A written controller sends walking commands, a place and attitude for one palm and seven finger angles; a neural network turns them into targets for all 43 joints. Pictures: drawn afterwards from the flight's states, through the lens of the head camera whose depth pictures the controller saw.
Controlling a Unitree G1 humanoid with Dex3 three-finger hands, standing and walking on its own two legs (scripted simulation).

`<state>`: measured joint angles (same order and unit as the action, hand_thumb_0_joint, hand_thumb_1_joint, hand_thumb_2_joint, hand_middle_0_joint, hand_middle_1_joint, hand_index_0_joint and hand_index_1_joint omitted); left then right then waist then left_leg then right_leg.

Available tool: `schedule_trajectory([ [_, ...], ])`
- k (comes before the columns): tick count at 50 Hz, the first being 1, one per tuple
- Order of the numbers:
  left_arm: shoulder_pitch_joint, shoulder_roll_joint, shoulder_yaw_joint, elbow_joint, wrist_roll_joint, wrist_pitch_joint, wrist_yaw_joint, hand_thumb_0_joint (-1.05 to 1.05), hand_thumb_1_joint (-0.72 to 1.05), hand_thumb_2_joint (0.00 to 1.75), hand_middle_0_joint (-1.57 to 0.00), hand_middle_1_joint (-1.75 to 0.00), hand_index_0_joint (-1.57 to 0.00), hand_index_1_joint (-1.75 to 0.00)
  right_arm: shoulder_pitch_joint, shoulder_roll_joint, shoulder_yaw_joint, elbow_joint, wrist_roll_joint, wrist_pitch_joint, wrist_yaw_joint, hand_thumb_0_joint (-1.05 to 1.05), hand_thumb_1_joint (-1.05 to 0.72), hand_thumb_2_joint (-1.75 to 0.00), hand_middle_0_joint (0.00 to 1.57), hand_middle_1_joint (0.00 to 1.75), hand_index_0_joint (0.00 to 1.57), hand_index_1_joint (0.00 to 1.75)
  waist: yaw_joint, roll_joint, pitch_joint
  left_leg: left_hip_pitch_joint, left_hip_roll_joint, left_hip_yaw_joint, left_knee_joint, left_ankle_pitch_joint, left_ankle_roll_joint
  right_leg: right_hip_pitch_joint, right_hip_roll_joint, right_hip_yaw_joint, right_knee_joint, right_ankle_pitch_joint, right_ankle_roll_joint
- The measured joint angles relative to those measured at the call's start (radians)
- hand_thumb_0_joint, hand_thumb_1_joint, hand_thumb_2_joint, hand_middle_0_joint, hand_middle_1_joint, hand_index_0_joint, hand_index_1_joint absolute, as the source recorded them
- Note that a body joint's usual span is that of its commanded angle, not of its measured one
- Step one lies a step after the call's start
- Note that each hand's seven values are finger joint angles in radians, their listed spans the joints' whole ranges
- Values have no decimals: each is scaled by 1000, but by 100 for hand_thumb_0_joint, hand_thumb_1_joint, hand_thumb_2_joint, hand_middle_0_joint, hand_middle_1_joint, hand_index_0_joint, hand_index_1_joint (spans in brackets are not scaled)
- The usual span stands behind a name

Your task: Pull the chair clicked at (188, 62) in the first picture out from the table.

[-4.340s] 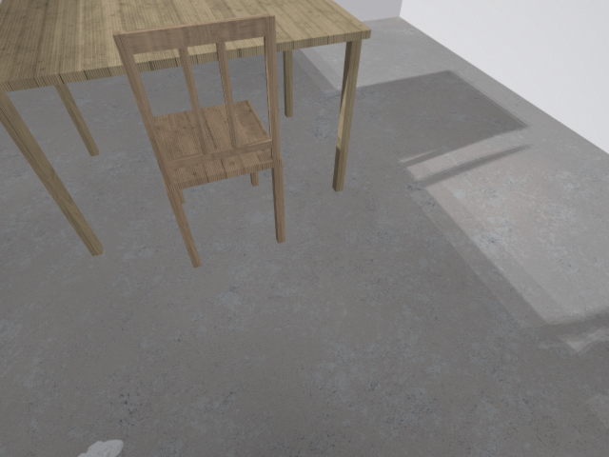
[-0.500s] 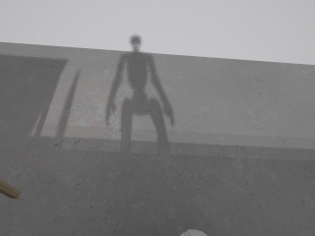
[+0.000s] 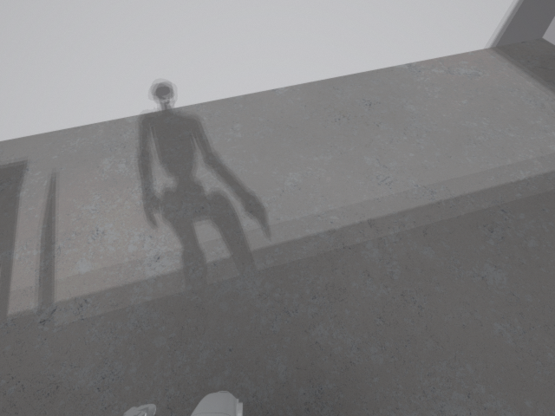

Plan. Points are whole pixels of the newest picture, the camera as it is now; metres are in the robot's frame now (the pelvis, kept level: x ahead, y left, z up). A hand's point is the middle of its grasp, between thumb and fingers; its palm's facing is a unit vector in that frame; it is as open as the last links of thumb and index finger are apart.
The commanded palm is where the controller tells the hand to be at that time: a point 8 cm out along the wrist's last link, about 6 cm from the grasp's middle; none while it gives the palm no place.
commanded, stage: walk to a spot facing it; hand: left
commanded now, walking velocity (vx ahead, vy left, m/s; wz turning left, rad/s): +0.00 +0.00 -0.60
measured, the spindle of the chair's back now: out of the picture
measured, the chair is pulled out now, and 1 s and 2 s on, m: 0.00 0.00 0.00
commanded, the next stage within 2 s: turn to face it in 1.00 s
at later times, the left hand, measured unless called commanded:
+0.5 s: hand out of the picture +0.10 +0.25 -0.17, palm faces -0.23 -0.95 -0.21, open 7.4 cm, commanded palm none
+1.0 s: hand (238, 412) +0.15 +0.08 -0.16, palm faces -0.50 -0.84 -0.22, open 7.4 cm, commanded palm none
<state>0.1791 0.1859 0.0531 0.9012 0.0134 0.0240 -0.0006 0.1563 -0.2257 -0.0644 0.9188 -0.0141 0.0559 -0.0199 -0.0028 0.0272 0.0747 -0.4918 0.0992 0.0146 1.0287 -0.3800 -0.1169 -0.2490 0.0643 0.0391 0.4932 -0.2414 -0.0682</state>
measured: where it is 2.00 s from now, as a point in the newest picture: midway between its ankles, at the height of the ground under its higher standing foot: outside the picture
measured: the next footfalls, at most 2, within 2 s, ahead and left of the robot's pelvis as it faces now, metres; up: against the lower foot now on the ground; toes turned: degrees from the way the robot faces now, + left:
left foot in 0.20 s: +0.04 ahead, +0.14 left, +0.00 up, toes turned -5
right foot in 0.72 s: -0.05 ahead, -0.10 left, +0.00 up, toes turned -34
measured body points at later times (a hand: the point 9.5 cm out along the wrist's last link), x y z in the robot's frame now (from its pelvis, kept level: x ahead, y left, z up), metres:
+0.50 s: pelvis -0.02 +0.05 +0.00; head +0.03 +0.08 +0.45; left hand +0.11 +0.30 -0.16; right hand -0.01 -0.20 -0.12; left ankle +0.00 +0.14 -0.74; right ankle -0.10 -0.09 -0.65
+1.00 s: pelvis +0.04 -0.06 +0.00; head +0.05 -0.09 +0.45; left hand +0.18 +0.13 -0.14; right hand -0.05 -0.30 -0.15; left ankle +0.18 +0.04 -0.66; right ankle -0.08 -0.08 -0.74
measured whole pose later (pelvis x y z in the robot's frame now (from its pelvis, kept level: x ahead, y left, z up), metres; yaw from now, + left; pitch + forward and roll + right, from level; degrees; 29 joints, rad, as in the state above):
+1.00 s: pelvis +0.04 -0.06 +0.00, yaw -32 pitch +0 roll +1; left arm 0.33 0.15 0.03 1.02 0.01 -0.06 0.00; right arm 0.23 -0.23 -0.06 0.98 -0.03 0.01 0.02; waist -0.02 0.04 0.03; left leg -0.61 0.14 0.07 1.08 -0.23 -0.08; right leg -0.01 0.03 -0.04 0.35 -0.33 -0.05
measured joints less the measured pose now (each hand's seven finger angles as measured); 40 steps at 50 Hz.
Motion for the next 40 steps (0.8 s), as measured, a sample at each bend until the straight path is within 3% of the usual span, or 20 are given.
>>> schedule_trajectory([
  [6,35,14,10,11,6,16,-1,1,91,90,-20,-30,-20,-30,-53,12,7,-31,9,-9,-2,0,-91,-89,20,30,20,30,35,-27,2,86,-53,2,-184,-46,24,-38,23,62,18,13,20],
  [9,48,32,20,18,4,27,1,1,91,90,-20,-30,-20,-30,-62,21,14,-46,15,-24,-7,0,-91,-89,20,30,20,30,45,-51,-3,170,-79,7,-360,2,42,-70,34,94,43,12,41],
  [11,50,49,29,23,-3,38,1,1,91,90,-20,-30,-20,-30,-56,31,21,-53,13,-41,-10,0,-91,-89,20,30,20,30,43,-72,-4,213,-85,23,-458,62,88,-108,41,111,115,-48,57],
  [14,48,69,43,31,5,50,-7,1,91,90,-20,-30,-20,-29,-37,42,37,-56,2,-41,-9,0,-91,-89,20,30,20,30,52,-88,6,235,-69,65,-464,66,143,-199,30,58,406,-207,93],
  [17,57,83,55,33,11,53,-22,1,91,90,-20,-30,-20,-29,-10,51,43,-52,-3,-39,-12,0,-91,-89,20,30,20,30,51,-85,2,270,-46,100,-512,83,150,-251,-10,13,621,-188,120],
  [20,62,90,60,36,11,57,-29,1,91,90,-20,-30,-20,-29,16,55,42,-46,-3,-44,-12,0,-91,-89,20,30,21,30,45,-77,-2,294,-27,134,-544,95,150,-251,-55,-5,681,-160,140],
  [28,25,75,53,40,9,73,-36,1,91,90,-20,-30,-19,-29,92,48,27,-11,-7,-53,-3,0,-91,-89,20,30,21,30,9,-49,-7,318,19,237,-548,82,132,-171,-129,-62,503,-179,150],
  [34,-25,42,36,23,13,54,-53,1,91,90,-20,-30,-19,-29,158,3,6,38,-15,-56,9,0,-91,-89,20,30,21,30,-37,-2,-22,328,68,317,-506,41,87,-76,-128,-131,246,-218,109],
  [36,-38,35,29,9,13,32,-53,1,91,90,-20,-30,-19,-29,190,-16,-1,52,-14,-54,13,0,-91,-89,20,30,20,30,-46,16,-32,314,96,330,-442,2,63,-15,-111,-153,112,-157,82],
  [38,-50,24,18,4,10,-6,-43,1,91,90,-20,-30,-19,-29,208,-34,-3,77,-8,-32,17,0,-91,-89,20,30,20,30,-47,41,-31,246,108,247,-246,-111,58,-6,-88,-161,121,-101,43],
  [40,-30,11,8,1,1,-31,-27,1,91,90,-20,-30,-20,-29,210,-42,-3,99,-9,-8,22,1,-91,-89,20,30,20,30,-40,43,-45,156,73,147,-33,-120,59,24,-77,-154,114,-135,28],
])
